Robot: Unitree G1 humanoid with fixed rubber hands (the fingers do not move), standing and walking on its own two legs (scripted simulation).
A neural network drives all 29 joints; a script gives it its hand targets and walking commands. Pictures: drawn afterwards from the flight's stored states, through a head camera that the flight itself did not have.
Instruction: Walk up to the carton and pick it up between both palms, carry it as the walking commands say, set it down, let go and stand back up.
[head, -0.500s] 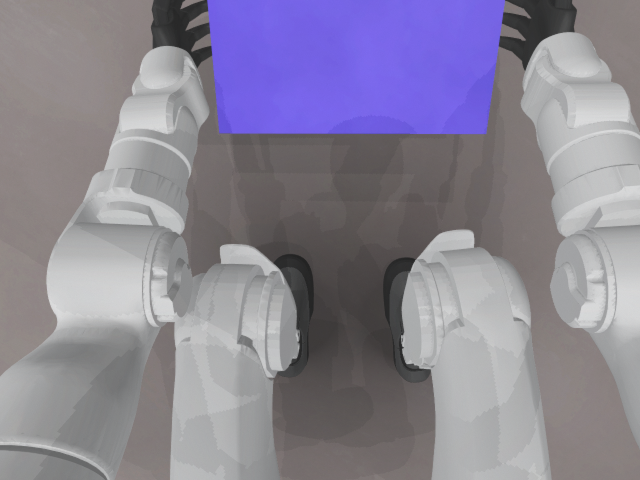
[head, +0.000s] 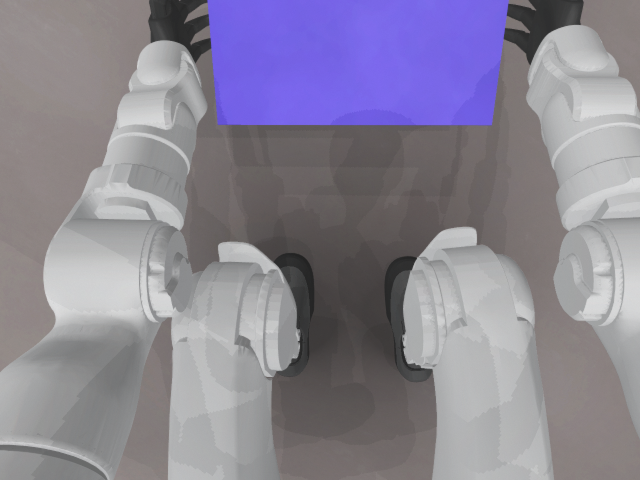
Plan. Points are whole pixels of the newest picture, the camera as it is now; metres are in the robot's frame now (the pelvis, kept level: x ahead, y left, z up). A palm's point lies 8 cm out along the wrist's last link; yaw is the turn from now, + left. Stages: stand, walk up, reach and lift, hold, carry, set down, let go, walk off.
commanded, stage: set down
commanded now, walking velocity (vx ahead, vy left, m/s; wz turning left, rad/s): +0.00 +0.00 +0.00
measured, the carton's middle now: (352, 46) +0.53 -0.02 -0.25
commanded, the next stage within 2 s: none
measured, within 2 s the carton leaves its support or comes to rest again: rests again in 0.14 s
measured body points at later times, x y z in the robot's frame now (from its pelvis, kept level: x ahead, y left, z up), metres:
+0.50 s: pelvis +0.01 +0.00 +0.00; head +0.37 -0.02 +0.26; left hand +0.53 +0.17 -0.19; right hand +0.51 -0.21 -0.20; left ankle +0.11 +0.10 -0.31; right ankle +0.10 -0.10 -0.31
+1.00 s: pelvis +0.00 +0.00 +0.00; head +0.36 -0.02 +0.26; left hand +0.52 +0.20 -0.19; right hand +0.50 -0.25 -0.20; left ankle +0.11 +0.10 -0.31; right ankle +0.10 -0.10 -0.31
